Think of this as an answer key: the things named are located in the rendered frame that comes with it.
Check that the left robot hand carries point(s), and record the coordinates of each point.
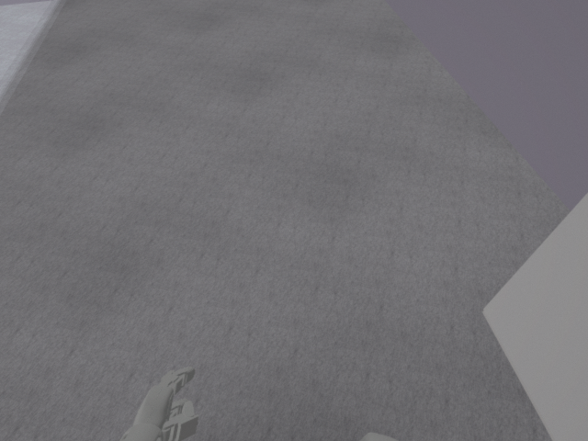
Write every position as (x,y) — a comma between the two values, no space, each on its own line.
(177,420)

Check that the fridge door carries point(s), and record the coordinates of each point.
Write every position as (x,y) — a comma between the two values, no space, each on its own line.
(541,317)

